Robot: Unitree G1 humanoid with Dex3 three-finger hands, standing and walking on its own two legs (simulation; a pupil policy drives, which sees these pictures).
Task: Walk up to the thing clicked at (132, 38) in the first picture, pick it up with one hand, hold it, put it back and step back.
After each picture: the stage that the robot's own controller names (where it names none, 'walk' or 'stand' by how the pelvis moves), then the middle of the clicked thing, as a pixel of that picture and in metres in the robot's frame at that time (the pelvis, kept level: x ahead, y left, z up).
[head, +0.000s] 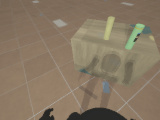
stand; (133, 37) +0.78 -0.39 +0.05
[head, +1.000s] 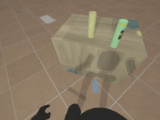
sink last; (117, 34) +0.72 -0.19 +0.08
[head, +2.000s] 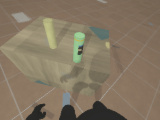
sink last; (78, 49) +0.49 +0.13 +0.08
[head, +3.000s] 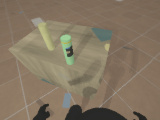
stand; (68, 51) +0.47 +0.21 +0.08
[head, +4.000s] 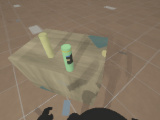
stand; (68, 59) +0.45 +0.20 +0.05
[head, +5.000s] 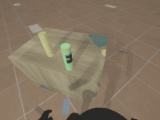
stand; (67, 58) +0.45 +0.21 +0.05
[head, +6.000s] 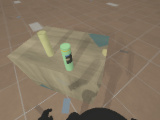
stand; (67, 58) +0.45 +0.20 +0.05
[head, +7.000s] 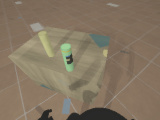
stand; (68, 59) +0.44 +0.20 +0.05
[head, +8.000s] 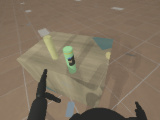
rise first; (70, 61) +0.44 +0.21 +0.05
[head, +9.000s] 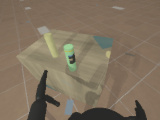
go down; (70, 59) +0.45 +0.21 +0.05
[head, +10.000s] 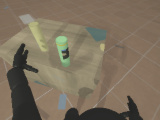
go down; (64, 53) +0.46 +0.20 +0.07
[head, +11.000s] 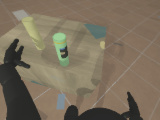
go down; (62, 52) +0.45 +0.20 +0.10
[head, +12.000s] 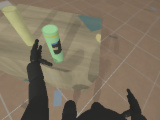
close in; (55, 47) +0.45 +0.21 +0.12
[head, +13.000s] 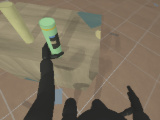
close; (53, 41) +0.48 +0.21 +0.14
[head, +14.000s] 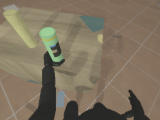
lift; (54, 50) +0.43 +0.21 +0.13
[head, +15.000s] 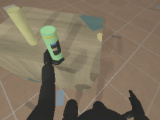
lift; (54, 48) +0.44 +0.22 +0.13
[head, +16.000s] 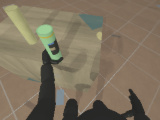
lift; (52, 47) +0.44 +0.22 +0.14
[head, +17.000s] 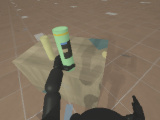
lift; (65, 51) +0.34 +0.16 +0.25
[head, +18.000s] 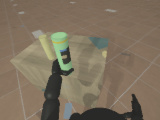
hold; (64, 56) +0.32 +0.17 +0.22
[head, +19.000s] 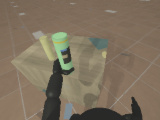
hold; (64, 56) +0.33 +0.17 +0.22
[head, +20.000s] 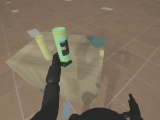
crouch; (63, 49) +0.40 +0.18 +0.21
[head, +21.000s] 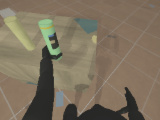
lower; (52, 42) +0.49 +0.21 +0.13
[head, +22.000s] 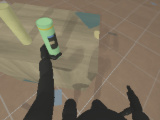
lower; (51, 42) +0.48 +0.22 +0.14
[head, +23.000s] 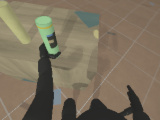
lower; (50, 41) +0.48 +0.22 +0.14
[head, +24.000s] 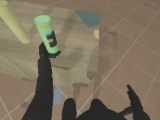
lower; (50, 40) +0.49 +0.22 +0.14
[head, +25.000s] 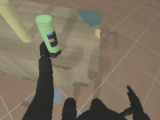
loosen; (50, 40) +0.48 +0.22 +0.14
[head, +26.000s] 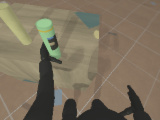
withdraw; (51, 43) +0.47 +0.21 +0.14
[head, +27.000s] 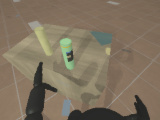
sink last; (68, 56) +0.43 +0.19 +0.10
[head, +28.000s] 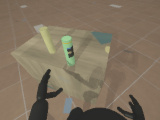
stand; (69, 52) +0.48 +0.21 +0.10
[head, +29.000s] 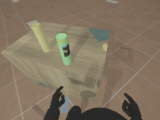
stand; (65, 51) +0.46 +0.22 +0.12
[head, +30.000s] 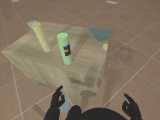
stand; (65, 50) +0.47 +0.22 +0.12
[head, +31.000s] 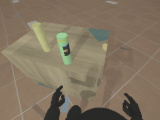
stand; (65, 50) +0.47 +0.22 +0.12
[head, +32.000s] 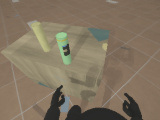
stand; (64, 50) +0.47 +0.22 +0.12
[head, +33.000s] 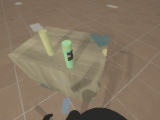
stand; (68, 55) +0.47 +0.21 +0.06
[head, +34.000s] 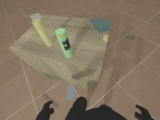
walk; (65, 45) +0.52 +0.23 +0.07
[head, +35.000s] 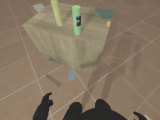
walk; (77, 22) +0.79 +0.18 +0.08
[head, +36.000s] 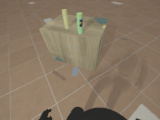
stand; (79, 24) +1.05 +0.22 +0.06
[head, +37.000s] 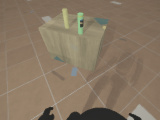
stand; (80, 24) +1.04 +0.18 +0.05
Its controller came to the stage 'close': yes
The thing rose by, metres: 0.20
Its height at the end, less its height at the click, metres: +0.00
